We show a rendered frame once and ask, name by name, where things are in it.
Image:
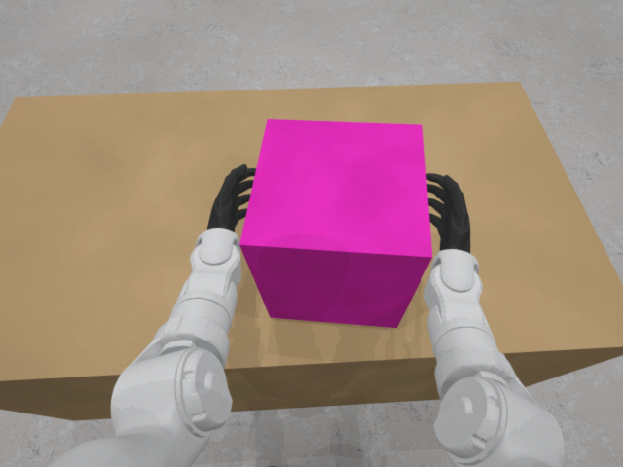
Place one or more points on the pedestal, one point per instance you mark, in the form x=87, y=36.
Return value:
x=103, y=198

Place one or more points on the right robot hand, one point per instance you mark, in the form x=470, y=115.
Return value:
x=453, y=226

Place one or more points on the robot left upper arm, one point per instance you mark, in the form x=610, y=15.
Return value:
x=164, y=410

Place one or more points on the left robot hand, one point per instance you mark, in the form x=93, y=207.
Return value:
x=224, y=212

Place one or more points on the right robot forearm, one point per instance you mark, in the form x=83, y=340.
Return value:
x=462, y=341

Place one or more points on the left robot forearm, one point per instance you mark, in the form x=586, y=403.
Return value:
x=203, y=313

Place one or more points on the robot right upper arm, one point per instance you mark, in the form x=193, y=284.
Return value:
x=482, y=423

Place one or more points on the carton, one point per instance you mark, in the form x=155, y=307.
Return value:
x=337, y=226

